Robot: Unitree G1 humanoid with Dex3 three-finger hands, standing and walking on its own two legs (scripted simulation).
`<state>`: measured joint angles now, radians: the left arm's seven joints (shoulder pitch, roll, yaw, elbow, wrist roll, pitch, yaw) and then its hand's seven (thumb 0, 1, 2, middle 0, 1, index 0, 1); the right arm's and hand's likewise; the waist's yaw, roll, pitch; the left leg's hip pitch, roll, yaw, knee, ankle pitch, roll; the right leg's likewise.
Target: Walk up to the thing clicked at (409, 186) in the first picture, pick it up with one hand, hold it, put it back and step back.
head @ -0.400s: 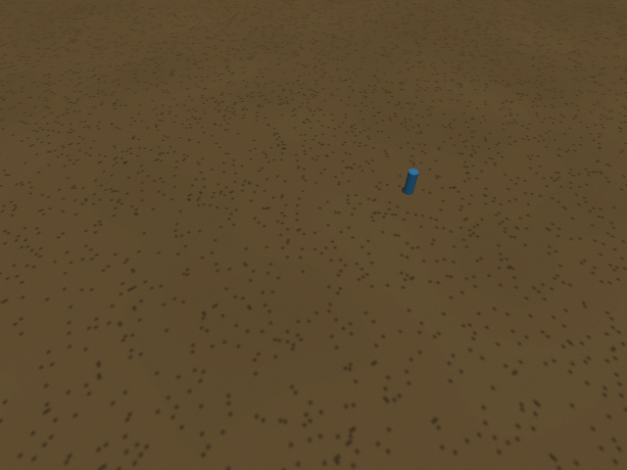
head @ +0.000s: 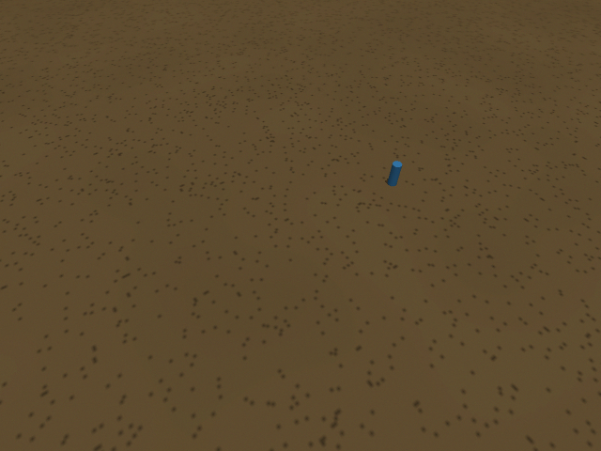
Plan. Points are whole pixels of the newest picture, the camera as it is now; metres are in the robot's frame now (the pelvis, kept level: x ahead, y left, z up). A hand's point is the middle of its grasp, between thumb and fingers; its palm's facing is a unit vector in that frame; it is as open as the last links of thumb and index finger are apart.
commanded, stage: stand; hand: left
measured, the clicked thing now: (394, 173) +1.36 -0.45 -0.72
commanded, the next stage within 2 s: walk up in 0.72 s
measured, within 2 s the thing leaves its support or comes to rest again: neither
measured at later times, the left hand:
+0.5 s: hand out of the picture +0.08 +0.25 -0.16, palm faces -0.03 -0.94 -0.34, open 7.4 cm
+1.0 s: hand (145, 439) +0.16 +0.23 -0.14, palm faces -0.18 -0.91 -0.38, open 7.4 cm
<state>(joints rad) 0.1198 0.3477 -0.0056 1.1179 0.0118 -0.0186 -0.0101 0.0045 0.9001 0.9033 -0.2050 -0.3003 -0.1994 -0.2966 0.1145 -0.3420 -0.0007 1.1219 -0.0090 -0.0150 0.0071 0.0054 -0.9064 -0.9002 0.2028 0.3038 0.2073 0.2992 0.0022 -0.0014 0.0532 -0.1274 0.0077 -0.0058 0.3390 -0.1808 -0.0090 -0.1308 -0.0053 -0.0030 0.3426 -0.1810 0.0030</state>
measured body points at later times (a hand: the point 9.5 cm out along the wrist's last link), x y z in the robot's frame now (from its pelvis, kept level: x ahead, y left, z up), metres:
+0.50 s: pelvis +0.00 +0.00 +0.00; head +0.01 +0.00 +0.45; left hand +0.08 +0.30 -0.13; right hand +0.08 -0.30 -0.13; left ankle +0.00 +0.12 -0.75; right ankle +0.00 -0.12 -0.75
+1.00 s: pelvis +0.05 -0.05 -0.01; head +0.05 -0.07 +0.43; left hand +0.17 +0.28 -0.11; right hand +0.06 -0.41 -0.13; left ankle +0.00 +0.12 -0.75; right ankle +0.10 -0.23 -0.73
